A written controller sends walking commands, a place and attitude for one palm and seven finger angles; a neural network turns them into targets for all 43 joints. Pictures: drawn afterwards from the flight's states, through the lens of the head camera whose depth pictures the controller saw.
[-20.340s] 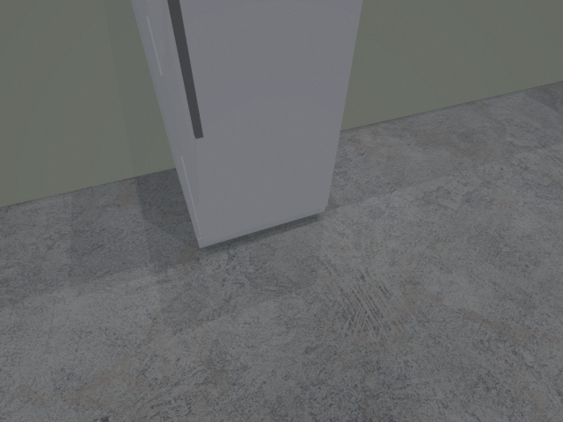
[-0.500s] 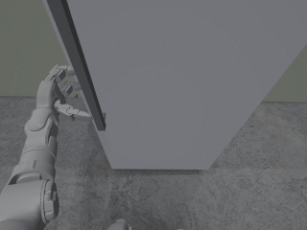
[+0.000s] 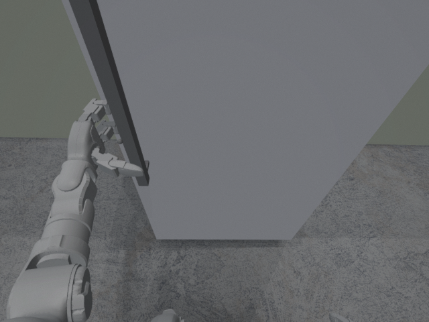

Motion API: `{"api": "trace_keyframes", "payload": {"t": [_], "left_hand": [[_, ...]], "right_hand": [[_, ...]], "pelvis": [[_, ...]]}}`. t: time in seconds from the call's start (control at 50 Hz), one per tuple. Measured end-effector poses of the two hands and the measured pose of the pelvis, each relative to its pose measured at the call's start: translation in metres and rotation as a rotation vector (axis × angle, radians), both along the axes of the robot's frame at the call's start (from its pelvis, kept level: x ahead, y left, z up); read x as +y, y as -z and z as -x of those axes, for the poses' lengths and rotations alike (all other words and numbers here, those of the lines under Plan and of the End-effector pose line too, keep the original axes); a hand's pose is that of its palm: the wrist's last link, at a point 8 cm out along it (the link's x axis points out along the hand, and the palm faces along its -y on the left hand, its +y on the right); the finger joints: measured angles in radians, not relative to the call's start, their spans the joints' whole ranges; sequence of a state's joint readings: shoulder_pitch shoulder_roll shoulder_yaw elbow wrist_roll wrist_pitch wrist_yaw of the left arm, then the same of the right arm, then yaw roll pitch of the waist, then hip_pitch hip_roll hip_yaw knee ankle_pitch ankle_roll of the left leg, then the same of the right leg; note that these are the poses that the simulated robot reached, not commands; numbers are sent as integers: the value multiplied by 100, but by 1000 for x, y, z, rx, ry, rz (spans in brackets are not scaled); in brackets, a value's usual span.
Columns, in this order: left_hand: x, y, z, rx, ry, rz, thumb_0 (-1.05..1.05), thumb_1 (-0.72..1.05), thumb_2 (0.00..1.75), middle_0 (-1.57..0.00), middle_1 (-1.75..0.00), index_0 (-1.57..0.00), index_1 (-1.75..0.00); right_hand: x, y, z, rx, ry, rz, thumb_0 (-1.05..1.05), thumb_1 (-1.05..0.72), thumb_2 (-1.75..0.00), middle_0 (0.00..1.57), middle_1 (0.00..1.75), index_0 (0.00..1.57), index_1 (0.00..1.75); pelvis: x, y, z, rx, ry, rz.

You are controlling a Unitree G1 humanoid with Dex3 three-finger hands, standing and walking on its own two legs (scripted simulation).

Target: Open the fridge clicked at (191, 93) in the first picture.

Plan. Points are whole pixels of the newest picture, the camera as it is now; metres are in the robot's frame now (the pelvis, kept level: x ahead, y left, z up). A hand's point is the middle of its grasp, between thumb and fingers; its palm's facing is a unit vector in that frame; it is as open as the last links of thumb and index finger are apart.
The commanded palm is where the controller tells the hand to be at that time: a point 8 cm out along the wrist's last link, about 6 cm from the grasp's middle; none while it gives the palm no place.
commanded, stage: slide the fingers in behind the handle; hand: left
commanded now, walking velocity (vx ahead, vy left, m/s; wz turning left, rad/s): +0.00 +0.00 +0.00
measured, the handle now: (124, 106) +0.47 +0.17 +0.14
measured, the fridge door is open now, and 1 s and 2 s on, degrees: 0 0 0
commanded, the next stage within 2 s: grip the handle and tug to test in 1.20 s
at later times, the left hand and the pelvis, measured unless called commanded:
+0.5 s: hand (131, 143) +0.42 +0.16 +0.10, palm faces +0.01 -1.00 +0.00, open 14.0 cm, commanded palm +0.39 +0.21 +0.10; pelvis +0.01 -0.01 +0.00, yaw +0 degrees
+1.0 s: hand (139, 142) +0.42 +0.15 +0.10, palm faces +0.02 -1.00 -0.01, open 14.0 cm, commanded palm +0.39 +0.20 +0.10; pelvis +0.00 -0.02 +0.00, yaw +0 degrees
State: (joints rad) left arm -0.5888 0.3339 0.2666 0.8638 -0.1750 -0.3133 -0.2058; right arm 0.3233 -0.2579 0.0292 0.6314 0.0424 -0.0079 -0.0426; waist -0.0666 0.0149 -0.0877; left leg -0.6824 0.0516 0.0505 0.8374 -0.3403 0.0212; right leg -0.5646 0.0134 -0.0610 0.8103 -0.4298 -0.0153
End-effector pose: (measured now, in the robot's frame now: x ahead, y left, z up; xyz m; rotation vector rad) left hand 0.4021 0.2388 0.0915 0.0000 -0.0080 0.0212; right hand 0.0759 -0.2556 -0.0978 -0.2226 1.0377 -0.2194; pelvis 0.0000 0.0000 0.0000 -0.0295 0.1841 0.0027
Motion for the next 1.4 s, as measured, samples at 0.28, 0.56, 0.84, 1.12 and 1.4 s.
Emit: {"api": "trace_keyframes", "payload": {"t": [0.28,0.56,0.84,1.12,1.4], "left_hand": [[-15,-3,1,-3,16,-4,-1,-50,30,-30,-121,-30,-121],[-26,-5,8,-10,8,-4,-1,-50,30,-30,-120,-30,-120],[-38,-4,7,-6,-4,-14,-1,-50,30,-30,-120,-29,-120],[-36,-4,2,0,3,-10,-1,-50,30,-30,-120,-30,-120],[-36,-3,1,-12,7,-10,-1,-47,31,-32,-122,-31,-121]], "right_hand": [[-1,1,-9,-11,-7,-22,0,-91,-90,20,30,20,30],[-9,0,-11,-24,-2,-27,0,-91,-90,20,30,20,30],[-12,3,-6,-19,-8,-35,0,-91,-90,20,30,20,30],[-13,5,5,11,7,-29,0,-91,-90,20,30,20,30],[-8,5,3,11,6,-32,0,-91,-90,20,30,20,30]], "pelvis": [[-4,-2,-6,-9,-1,-4],[-11,-4,-7,-20,3,-12],[-15,-3,-2,-20,-2,-15],[-14,-3,0,-15,-1,-13],[-9,-2,-3,-11,3,-11]]}}
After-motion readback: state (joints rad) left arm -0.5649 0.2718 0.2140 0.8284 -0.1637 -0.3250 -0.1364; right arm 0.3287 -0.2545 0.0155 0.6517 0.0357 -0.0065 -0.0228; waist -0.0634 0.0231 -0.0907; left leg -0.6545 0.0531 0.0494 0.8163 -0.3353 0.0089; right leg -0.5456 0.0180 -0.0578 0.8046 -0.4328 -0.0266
